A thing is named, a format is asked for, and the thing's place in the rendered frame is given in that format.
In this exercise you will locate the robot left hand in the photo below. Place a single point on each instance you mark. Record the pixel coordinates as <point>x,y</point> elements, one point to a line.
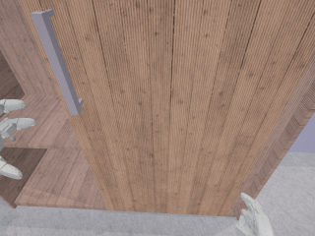
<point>7,128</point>

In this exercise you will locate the wardrobe door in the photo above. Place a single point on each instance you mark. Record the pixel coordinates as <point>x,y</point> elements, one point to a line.
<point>179,96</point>
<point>295,99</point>

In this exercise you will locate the robot right hand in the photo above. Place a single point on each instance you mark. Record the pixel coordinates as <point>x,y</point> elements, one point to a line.
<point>259,224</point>

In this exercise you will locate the handle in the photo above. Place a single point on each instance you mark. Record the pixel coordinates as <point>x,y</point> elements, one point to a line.
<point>53,52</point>

